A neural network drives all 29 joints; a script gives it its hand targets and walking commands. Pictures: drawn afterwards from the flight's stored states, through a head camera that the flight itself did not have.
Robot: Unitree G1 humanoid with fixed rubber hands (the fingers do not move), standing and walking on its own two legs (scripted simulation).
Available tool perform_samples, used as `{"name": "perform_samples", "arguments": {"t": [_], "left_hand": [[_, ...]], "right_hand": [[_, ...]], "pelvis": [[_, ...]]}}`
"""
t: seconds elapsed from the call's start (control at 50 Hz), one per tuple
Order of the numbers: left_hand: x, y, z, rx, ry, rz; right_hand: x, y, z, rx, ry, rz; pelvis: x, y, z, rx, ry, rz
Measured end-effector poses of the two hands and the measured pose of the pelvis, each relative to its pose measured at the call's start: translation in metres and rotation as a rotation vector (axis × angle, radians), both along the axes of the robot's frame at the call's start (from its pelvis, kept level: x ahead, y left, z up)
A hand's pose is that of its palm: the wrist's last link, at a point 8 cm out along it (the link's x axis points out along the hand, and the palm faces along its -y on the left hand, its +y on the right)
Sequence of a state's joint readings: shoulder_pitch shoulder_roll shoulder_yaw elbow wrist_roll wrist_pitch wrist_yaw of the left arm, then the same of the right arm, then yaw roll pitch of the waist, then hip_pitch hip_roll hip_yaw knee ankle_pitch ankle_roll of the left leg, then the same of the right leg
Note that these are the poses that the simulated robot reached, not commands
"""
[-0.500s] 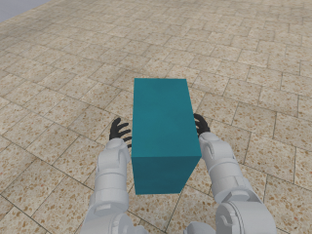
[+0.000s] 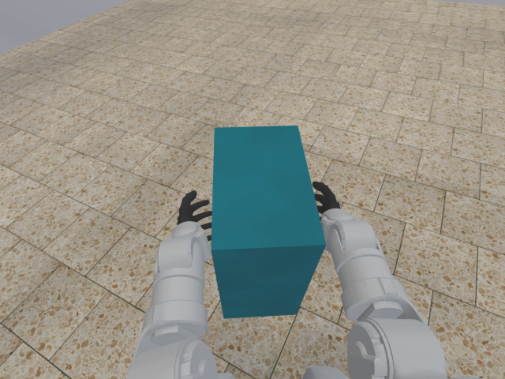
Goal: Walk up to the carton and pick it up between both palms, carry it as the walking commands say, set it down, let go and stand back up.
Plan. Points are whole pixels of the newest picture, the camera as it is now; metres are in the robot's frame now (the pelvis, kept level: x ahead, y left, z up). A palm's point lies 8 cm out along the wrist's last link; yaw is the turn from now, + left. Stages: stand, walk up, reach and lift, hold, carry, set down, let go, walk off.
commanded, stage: reach and lift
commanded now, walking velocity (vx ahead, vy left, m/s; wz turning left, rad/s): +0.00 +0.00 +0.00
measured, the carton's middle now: (258, 228) +0.38 +0.00 +0.00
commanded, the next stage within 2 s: hold in 1.08 s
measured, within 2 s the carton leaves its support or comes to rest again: neither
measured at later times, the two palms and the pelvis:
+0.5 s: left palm (190, 229) +0.34 +0.12 +0.07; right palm (333, 224) +0.34 -0.12 +0.05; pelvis +0.01 +0.00 +0.01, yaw +0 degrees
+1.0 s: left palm (190, 233) +0.33 +0.11 +0.07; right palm (336, 231) +0.33 -0.12 +0.05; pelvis +0.00 +0.00 +0.01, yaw +0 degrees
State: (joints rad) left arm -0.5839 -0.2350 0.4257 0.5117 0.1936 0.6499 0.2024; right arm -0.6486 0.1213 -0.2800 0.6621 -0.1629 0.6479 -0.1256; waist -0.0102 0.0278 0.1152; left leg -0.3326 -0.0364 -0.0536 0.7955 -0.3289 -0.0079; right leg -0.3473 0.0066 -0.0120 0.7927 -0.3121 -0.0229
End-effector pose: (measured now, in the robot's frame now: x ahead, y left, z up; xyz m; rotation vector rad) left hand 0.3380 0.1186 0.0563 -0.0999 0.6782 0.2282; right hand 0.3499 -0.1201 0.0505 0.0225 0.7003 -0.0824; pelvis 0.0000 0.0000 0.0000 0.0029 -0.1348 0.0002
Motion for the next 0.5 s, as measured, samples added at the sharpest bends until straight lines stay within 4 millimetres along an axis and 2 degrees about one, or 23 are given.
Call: {"name": "perform_samples", "arguments": {"t": [0.2,0.5], "left_hand": [[0.005,-0.002,0.012,0.022,-0.005,-0.027],[0.001,-0.003,0.01,0.034,0.006,-0.043]], "right_hand": [[-0.003,-0.002,0.004,0.013,-0.005,-0.019],[-0.009,-0.003,0.001,0.017,0.006,-0.028]], "pelvis": [[0.008,0.001,0.005,-0.001,0.023,0.001],[0.009,0.002,0.006,-0.003,0.025,0.001]]}}
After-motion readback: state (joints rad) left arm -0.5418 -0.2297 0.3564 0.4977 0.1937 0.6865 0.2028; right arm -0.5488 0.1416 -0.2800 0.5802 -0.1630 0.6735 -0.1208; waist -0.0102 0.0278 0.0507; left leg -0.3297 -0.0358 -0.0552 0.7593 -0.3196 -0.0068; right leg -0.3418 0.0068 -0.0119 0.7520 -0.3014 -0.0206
